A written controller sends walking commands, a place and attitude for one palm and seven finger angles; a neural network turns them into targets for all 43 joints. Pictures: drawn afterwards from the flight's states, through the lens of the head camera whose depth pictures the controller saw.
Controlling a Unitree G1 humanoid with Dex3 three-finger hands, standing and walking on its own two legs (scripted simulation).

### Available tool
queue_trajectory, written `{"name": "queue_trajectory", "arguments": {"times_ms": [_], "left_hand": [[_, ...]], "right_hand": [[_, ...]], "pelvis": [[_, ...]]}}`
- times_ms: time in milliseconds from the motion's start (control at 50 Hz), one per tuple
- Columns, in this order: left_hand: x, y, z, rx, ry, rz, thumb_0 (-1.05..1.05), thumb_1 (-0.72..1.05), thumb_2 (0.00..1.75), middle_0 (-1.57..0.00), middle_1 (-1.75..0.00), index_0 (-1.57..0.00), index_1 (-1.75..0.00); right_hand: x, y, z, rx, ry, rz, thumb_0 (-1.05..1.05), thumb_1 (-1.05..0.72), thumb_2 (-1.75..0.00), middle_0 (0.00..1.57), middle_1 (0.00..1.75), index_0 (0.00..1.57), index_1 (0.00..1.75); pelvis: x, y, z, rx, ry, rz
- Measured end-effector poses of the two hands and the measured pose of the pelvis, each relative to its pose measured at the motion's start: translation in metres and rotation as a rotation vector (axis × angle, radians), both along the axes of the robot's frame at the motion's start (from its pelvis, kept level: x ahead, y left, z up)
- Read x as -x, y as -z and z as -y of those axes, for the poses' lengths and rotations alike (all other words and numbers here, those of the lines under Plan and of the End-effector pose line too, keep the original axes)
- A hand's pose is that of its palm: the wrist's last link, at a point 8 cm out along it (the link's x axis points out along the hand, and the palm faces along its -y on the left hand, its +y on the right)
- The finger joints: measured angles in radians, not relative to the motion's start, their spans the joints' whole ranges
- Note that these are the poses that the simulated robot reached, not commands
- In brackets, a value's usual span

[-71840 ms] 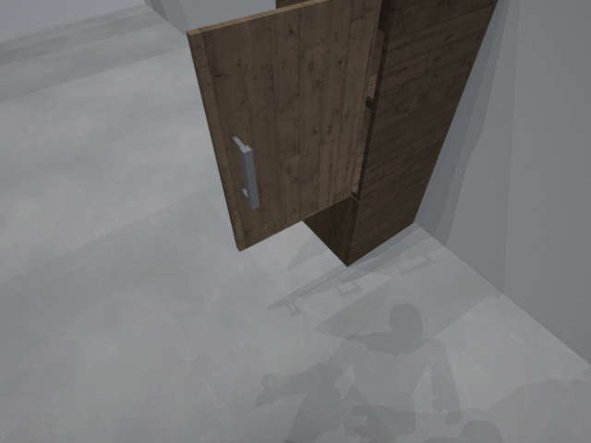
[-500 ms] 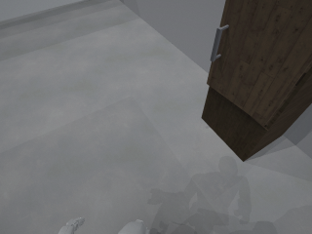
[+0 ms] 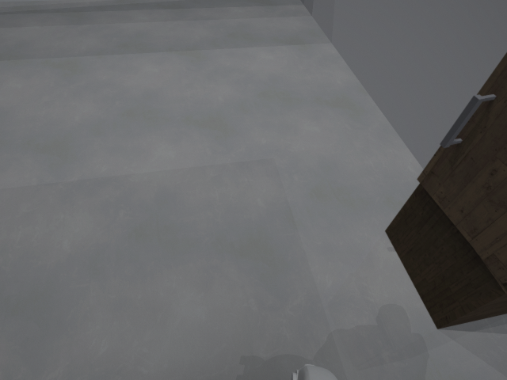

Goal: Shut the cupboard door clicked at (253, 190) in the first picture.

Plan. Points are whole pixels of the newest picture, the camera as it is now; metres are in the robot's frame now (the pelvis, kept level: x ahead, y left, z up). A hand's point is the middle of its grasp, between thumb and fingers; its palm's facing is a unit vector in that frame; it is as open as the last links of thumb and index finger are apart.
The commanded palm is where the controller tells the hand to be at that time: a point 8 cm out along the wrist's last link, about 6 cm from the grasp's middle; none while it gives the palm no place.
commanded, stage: walk to a spot facing it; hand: left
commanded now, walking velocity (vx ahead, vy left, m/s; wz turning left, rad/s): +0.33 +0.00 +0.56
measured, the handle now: (466, 122) +0.78 -0.55 -0.05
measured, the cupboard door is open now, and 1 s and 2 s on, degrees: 6 6 6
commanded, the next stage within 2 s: turn to face it in 0.90 s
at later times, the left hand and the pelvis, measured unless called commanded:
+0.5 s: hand out of the picture +0.08 +0.12 -0.15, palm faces +0.37 -0.91 -0.21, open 7.3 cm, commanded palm none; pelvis +0.12 -0.05 +0.01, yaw +20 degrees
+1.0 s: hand (109, 327) +0.23 +0.28 -0.16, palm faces +0.56 -0.80 -0.21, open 7.4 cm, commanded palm none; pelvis +0.26 +0.07 +0.00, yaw +33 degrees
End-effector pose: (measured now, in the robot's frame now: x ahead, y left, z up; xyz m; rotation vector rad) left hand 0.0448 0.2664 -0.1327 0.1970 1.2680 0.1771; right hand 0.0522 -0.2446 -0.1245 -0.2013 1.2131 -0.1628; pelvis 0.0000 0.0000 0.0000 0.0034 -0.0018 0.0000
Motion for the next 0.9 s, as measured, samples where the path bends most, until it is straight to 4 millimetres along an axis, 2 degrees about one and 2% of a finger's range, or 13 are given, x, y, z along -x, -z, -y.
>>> {"name": "queue_trajectory", "arguments": {"times_ms": [120, 180, 220, 340, 460, 560, 660, 720, 780, 820, 900], "left_hand": [[-0.044, -0.019, 0.017, -0.027, -0.008, 0.11, 0.01, 0.91, 0.9, -0.2, -0.3, -0.19, -0.3], [-0.064, -0.022, 0.031, -0.054, -0.014, 0.168, 0.01, 0.91, 0.9, -0.2, -0.3, -0.2, -0.3], [-0.068, -0.022, 0.04, -0.072, -0.045, 0.199, 0.01, 0.91, 0.9, -0.2, -0.3, -0.2, -0.3], [-0.046, -0.028, 0.073, -0.039, -0.172, 0.12, 0.01, 0.9, 0.9, -0.2, -0.3, -0.2, -0.3], [-0.019, -0.019, 0.1, 0.018, -0.314, 0.02, 0.01, 0.92, 0.9, -0.2, -0.3, -0.2, -0.3], [0.008, -0.008, 0.119, 0.075, -0.445, -0.071, 0.01, 0.92, 0.9, -0.2, -0.3, -0.2, -0.3], [0.032, 0.001, 0.128, 0.136, -0.561, -0.189, 0.01, 0.91, 0.9, -0.2, -0.3, -0.2, -0.3], [0.04, 0.008, 0.121, 0.168, -0.61, -0.254, 0.01, 0.91, 0.9, -0.2, -0.3, -0.2, -0.3], [0.035, 0.022, 0.097, 0.184, -0.627, -0.29, 0.01, 0.9, 0.9, -0.2, -0.3, -0.2, -0.3], [0.014, 0.025, 0.068, 0.155, -0.623, -0.259, 0.01, 0.9, 0.9, -0.2, -0.3, -0.2, -0.3], [-0.056, 0.017, 0.004, 0.059, -0.602, -0.072, 0.01, 0.91, 0.9, -0.2, -0.3, -0.2, -0.3]], "right_hand": [[0.007, 0.015, 0.015, -0.044, -0.008, -0.103, 0.01, -0.91, -0.9, 0.2, 0.29, 0.2, 0.3], [-0.002, 0.032, 0.032, -0.064, -0.016, -0.141, 0.01, -0.91, -0.9, 0.2, 0.29, 0.2, 0.3], [-0.016, 0.039, 0.042, -0.065, -0.042, -0.165, 0.01, -0.91, -0.9, 0.2, 0.29, 0.2, 0.3], [-0.091, 0.019, 0.055, -0.063, -0.132, -0.107, 0.01, -0.91, -0.9, 0.2, 0.29, 0.2, 0.3], [-0.17, 0.005, 0.041, -0.058, -0.243, -0.065, 0.01, -0.91, -0.9, 0.19, 0.29, 0.2, 0.3], [-0.24, 0.004, 0.004, -0.056, -0.383, -0.047, 0.01, -0.92, -0.9, 0.19, 0.29, 0.19, 0.3], [-0.319, 0.002, -0.063, -0.072, -0.539, 0.025, 0.01, -0.92, -0.9, 0.19, 0.29, 0.19, 0.3], [-0.364, 0.002, -0.109, -0.084, -0.614, 0.103, 0.01, -0.92, -0.9, 0.19, 0.29, 0.19, 0.3], [-0.396, 0.007, -0.144, -0.088, -0.638, 0.202, 0.01, -0.91, -0.9, 0.2, 0.29, 0.2, 0.3], [-0.401, 0.007, -0.152, -0.076, -0.641, 0.203, 0.01, -0.91, -0.9, 0.2, 0.29, 0.2, 0.3], [-0.39, 0.003, -0.15, -0.035, -0.631, 0.11, 0.01, -0.91, -0.9, 0.2, 0.29, 0.2, 0.3]], "pelvis": [[-0.022, -0.001, 0.019, -0.015, -0.053, 0.003], [-0.04, 0.009, 0.036, -0.029, -0.088, 0.002], [-0.048, 0.012, 0.045, -0.03, -0.125, 0.007], [-0.08, -0.006, 0.057, -0.043, -0.211, -0.002], [-0.114, -0.013, 0.058, -0.024, -0.308, -0.015], [-0.14, -0.009, 0.046, -0.001, -0.391, -0.014], [-0.166, -0.002, 0.023, 0.009, -0.45, -0.011], [-0.184, 0.007, 0.0, 0.0, -0.477, -0.011], [-0.2, 0.022, -0.027, 0.01, -0.503, -0.005], [-0.208, 0.021, -0.036, -0.001, -0.518, 0.007], [-0.228, 0.008, -0.05, 0.0, -0.547, 0.011]]}}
